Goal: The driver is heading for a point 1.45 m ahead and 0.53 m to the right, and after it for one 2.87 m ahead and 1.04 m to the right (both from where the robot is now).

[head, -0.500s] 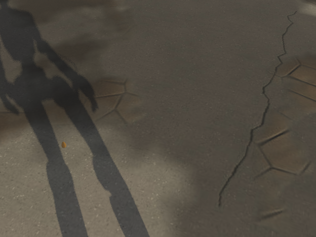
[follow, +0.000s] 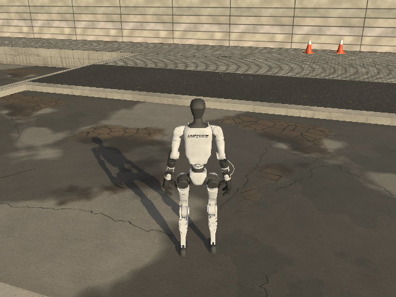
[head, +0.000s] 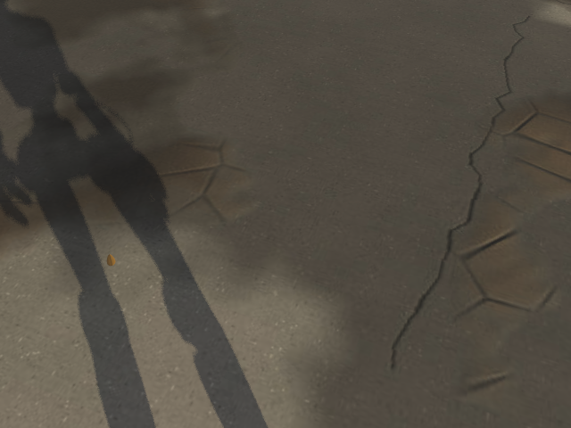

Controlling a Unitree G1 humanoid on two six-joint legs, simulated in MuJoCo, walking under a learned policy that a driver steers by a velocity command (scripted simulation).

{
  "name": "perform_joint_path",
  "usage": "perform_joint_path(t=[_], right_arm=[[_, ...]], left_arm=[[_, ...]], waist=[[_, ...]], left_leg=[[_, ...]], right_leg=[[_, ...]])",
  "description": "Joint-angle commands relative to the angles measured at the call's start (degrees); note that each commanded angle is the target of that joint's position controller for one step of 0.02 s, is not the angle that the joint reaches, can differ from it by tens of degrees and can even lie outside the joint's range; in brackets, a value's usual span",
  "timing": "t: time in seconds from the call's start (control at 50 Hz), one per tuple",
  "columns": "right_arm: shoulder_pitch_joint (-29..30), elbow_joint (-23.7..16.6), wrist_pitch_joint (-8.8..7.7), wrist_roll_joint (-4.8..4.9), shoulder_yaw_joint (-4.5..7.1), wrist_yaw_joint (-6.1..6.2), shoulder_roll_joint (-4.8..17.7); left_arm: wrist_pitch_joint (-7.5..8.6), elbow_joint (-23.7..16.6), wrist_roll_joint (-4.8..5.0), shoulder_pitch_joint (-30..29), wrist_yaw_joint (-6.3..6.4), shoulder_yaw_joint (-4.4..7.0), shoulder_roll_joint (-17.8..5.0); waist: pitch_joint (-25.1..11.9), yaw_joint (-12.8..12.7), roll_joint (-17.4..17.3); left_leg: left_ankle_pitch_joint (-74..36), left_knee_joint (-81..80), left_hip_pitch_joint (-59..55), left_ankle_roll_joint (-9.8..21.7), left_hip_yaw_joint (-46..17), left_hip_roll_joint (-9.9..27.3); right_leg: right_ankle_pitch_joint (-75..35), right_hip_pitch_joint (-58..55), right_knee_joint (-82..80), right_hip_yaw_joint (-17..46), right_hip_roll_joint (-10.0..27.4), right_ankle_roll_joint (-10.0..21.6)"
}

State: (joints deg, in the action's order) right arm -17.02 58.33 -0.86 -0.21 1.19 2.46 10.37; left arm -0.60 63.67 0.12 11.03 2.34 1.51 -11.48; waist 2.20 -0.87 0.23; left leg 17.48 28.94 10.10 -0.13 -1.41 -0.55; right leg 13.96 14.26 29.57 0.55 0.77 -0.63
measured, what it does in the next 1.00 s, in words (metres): stands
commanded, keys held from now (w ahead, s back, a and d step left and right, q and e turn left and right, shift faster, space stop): no key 0.96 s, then w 0.04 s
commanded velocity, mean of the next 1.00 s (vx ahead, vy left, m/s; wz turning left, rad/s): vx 0.00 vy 0.00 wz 0.00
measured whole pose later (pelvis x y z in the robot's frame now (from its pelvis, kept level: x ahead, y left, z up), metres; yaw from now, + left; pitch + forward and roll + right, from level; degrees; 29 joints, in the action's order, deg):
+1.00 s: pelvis +0.00 +0.00 +0.00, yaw +0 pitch -1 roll +0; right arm -18.9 63.3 -0.7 0.2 0.4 2.5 8.8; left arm -0.1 63.3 0.4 15.8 2.7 0.9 -9.6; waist 1.9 -0.2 0.2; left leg 17.8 28.8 10.2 -0.4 -1.1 -0.1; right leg 14.4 14.6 29.8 0.6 0.4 -0.2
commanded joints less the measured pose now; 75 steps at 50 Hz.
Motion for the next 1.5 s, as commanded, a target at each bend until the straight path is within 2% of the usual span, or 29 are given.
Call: perform_joint_path(t=[0.02,0.4,0.96,0.98,1.02,1.06,1.12,1.14,1.18,1.2,1.22,1.24,1.26,1.28,1.3,1.32,1.34,1.36,1.38,1.4,1.42,1.44,1.5], right_arm=[[-3.10,-0.44,-0.38,0.04,0.79,0.12,5.09],[-4.55,3.11,-0.14,0.21,0.17,0.08,3.99],[-6.42,4.45,-0.06,0.34,-0.14,0.17,3.11],[-7.65,5.12,0.01,0.34,-0.26,0.20,2.50],[-7.50,4.70,0.18,0.98,0.35,0.52,4.07],[-7.41,3.63,-0.61,1.40,0.51,0.55,4.27],[-9.76,3.38,-2.67,1.93,0.93,-0.13,4.88],[-11.42,3.56,-3.16,2.08,1.26,-0.41,5.81],[-13.86,3.82,-3.82,2.34,2.19,-0.91,8.85],[-13.01,3.25,-3.97,2.36,2.31,-1.05,9.31],[-10.87,2.42,-4.13,2.34,2.27,-1.17,9.32],[-7.65,1.23,-4.11,2.40,2.12,-1.32,8.87],[-2.90,-0.53,-4.07,2.38,1.95,-1.48,8.37],[2.50,-3.38,-4.88,2.49,1.34,-1.52,6.09],[1.25,-4.89,-6.30,2.02,0.62,-1.50,3.34],[1.65,-5.03,-7.13,2.23,0.99,-1.96,5.30],[1.87,-5.09,-7.46,2.90,1.02,-2.60,5.33],[2.42,-5.27,-7.59,2.93,1.17,-2.87,5.28],[4.09,-5.81,-7.58,2.52,1.83,-2.94,6.36],[5.04,-6.36,-7.28,2.19,2.23,-3.16,6.34],[5.18,-6.56,-6.79,2.18,2.13,-3.54,5.17],[5.86,-6.93,-6.27,2.10,1.84,-3.91,3.91],[15.44,-11.12,-5.71,1.43,0.46,-4.14,1.73]], left_arm=[[0.36,-1.29,0.01,1.67,0.20,0.75,-5.42],[0.51,-1.01,0.10,5.08,0.33,0.30,-4.11],[0.71,-1.36,0.20,7.97,0.43,0.11,-3.05],[0.66,-0.75,0.15,9.08,0.45,-0.02,-2.44],[0.57,-0.75,0.81,9.55,0.68,0.61,-3.83],[1.57,-1.71,1.10,8.88,0.54,0.73,-3.82],[4.06,-2.76,1.40,8.52,-0.41,0.69,-2.57],[4.80,-3.53,1.45,7.22,-0.83,0.57,-1.98],[6.28,-5.41,1.75,4.44,-1.66,0.15,-0.19],[6.92,-6.04,1.84,3.75,-1.93,0.06,-0.29],[7.46,-5.96,2.01,5.22,-2.21,0.03,-0.22],[7.83,-4.65,2.14,9.40,-2.41,0.30,-0.66],[7.92,-1.96,2.04,16.95,-2.49,1.04,-2.01],[8.10,0.99,1.97,27.49,-2.53,3.11,-8.05],[8.07,1.88,1.51,34.07,-3.05,4.52,-14.03],[8.25,0.51,0.35,29.34,-2.99,2.63,-8.40],[8.17,-1.13,0.07,24.59,-2.97,1.79,-5.80],[7.88,-2.17,0.01,21.66,-3.17,1.33,-5.45],[7.33,-2.43,0.23,20.51,-3.30,0.70,-4.28],[6.72,-2.20,0.09,20.89,-3.18,0.13,-3.04],[6.11,-2.05,0.01,21.69,-2.89,-0.22,-2.27],[5.70,-2.18,-0.07,21.83,-2.46,-0.39,-2.44],[5.49,-4.39,-0.43,18.47,-1.17,-0.29,-5.43]], waist=[[0.65,0.08,-0.35],[1.21,0.51,-0.27],[1.78,0.74,-0.23],[0.31,0.76,-0.30],[2.93,0.76,-0.73],[7.41,1.05,-0.62],[7.57,1.89,-2.71],[7.34,2.74,-4.41],[7.47,3.38,-10.42],[8.65,2.89,-10.66],[9.14,1.19,-10.62],[8.40,-1.49,-9.78],[6.49,-5.25,-7.33],[4.19,-9.56,4.90],[-0.50,-9.88,19.57],[0.52,-6.37,11.31],[2.89,-4.25,6.52],[3.03,-2.86,3.36],[3.90,-2.19,1.48],[3.64,-1.82,2.70],[3.41,-1.50,3.52],[3.63,-1.10,3.61],[6.82,-1.36,2.95]], left_leg=[[-6.52,-6.22,4.76,1.07,-0.75,1.09],[-6.70,-6.43,4.86,0.97,-0.25,0.92],[-6.49,-6.23,5.19,0.78,0.13,0.87],[-0.94,-6.43,4.62,0.98,0.75,0.29],[17.10,-5.27,7.72,3.00,0.81,-0.55],[25.43,-5.66,11.71,5.27,-2.05,1.47],[24.76,-7.03,9.42,7.99,-7.63,5.07],[25.60,-9.09,6.74,9.47,-11.18,7.09],[27.15,-15.60,1.60,13.47,-22.81,14.35],[24.93,-16.63,2.55,14.68,-26.20,16.69],[19.98,-15.21,3.94,14.32,-25.56,16.89],[13.79,-12.24,6.53,12.53,-21.29,14.82],[5.45,-6.29,12.65,9.66,-14.52,10.74],[-7.05,12.87,23.28,4.87,-2.13,2.04],[4.88,32.91,35.23,2.06,2.35,-3.30],[10.45,43.01,40.58,3.31,-3.68,-0.62],[7.18,47.54,42.74,4.65,-4.51,1.59],[2.98,47.45,43.78,5.34,-3.48,3.57],[-0.28,44.87,44.58,5.58,-1.99,5.22],[-2.18,42.72,42.86,5.43,-0.63,6.30],[-3.13,41.09,41.70,4.90,0.51,6.59],[-4.76,38.63,40.71,4.15,1.59,6.69],[-14.27,20.40,32.57,1.88,4.36,5.15]], right_leg=[[-5.51,-2.58,-4.62,0.65,0.74,1.46],[-6.33,-2.47,-4.76,0.54,0.48,1.56],[-6.59,-2.23,-4.66,0.54,0.30,1.72],[-0.61,-2.91,-4.77,-0.12,-0.36,1.82],[19.46,0.72,-3.40,-0.92,-1.83,3.24],[27.50,5.31,-3.54,1.59,-0.22,4.96],[22.40,8.24,0.30,2.24,0.37,5.55],[19.62,10.71,3.12,0.90,-0.51,5.24],[11.23,15.48,11.47,-3.53,-2.41,4.88],[10.38,15.50,12.01,-3.09,-1.68,5.85],[10.32,12.90,9.19,-2.82,-1.30,6.75],[9.43,6.12,3.74,-2.87,-1.50,7.23],[6.68,-5.55,-1.36,-1.00,-1.44,7.68],[6.02,-18.16,-8.88,13.22,5.48,11.30],[-0.97,-29.72,-16.41,36.02,18.27,17.22],[-4.79,-28.69,-16.21,38.49,20.91,17.35],[-9.27,-26.51,-15.52,31.75,19.77,16.13],[-12.81,-25.58,-16.17,25.39,17.85,14.95],[-17.28,-24.95,-17.01,19.55,15.73,13.23],[-20.20,-23.56,-17.77,15.01,13.67,11.55],[-21.52,-22.35,-18.54,12.15,12.19,10.83],[-22.07,-20.33,-19.57,9.97,11.37,10.67],[-20.19,-8.57,-23.50,4.40,8.33,10.43]])
Next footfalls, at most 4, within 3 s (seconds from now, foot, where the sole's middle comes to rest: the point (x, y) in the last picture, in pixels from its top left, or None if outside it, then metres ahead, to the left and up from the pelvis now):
1.70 left None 0.47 0.11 -0.77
2.28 right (371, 339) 0.74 -0.18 -0.77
2.76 left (340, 234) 1.08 -0.11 -0.77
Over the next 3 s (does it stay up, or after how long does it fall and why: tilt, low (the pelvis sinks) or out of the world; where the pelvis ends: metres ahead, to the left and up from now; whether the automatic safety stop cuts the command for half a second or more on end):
stays up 0.99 -0.17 0.01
